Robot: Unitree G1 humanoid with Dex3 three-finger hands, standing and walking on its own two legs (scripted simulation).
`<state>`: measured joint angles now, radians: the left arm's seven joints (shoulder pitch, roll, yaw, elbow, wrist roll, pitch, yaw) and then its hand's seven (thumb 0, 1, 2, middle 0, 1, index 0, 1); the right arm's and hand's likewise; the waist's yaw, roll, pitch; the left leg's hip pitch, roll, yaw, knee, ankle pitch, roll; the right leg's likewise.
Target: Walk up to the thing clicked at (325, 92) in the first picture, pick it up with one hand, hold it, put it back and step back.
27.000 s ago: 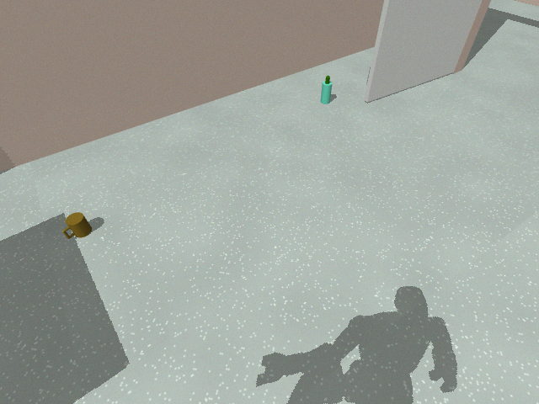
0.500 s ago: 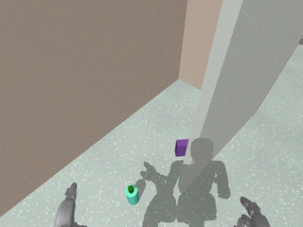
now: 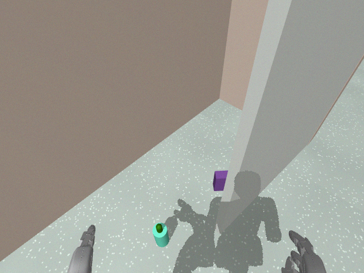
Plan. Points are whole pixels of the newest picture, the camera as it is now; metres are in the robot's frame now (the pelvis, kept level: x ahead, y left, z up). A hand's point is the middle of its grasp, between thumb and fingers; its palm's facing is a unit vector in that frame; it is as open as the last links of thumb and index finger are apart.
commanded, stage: home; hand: left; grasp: from the side
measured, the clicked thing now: (160, 233) +0.43 +0.15 -0.62
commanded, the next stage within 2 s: stand in 1.20 s
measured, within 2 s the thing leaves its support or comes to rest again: neither
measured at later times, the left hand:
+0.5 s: hand (112, 268) +0.17 +0.18 -0.05, palm faces +0.11 -0.95 -0.28, open 17.3 cm
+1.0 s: hand (111, 270) +0.17 +0.18 -0.06, palm faces +0.11 -0.95 -0.28, open 17.3 cm
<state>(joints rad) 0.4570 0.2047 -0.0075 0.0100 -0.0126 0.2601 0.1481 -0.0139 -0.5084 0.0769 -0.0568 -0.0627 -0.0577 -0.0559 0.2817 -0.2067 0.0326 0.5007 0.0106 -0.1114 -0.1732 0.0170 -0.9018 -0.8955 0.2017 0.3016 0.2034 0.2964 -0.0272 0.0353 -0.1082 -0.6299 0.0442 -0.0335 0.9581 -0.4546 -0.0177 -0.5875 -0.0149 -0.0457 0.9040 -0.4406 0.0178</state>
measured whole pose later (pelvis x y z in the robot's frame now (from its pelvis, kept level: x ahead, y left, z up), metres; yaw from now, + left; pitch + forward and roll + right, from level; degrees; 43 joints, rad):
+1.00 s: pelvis +0.00 +0.00 +0.00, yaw +0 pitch +7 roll -2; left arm 0.45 0.20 0.00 0.04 -0.01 0.24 0.14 -0.01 -0.51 0.08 -0.06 -0.07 -0.06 -0.06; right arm 0.28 -0.20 0.03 0.53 0.00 -0.14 -0.18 0.02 -0.90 -0.90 0.20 0.30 0.20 0.30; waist -0.02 0.03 -0.10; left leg -0.62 0.04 -0.03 0.95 -0.45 -0.02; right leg -0.58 -0.01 -0.04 0.90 -0.43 0.02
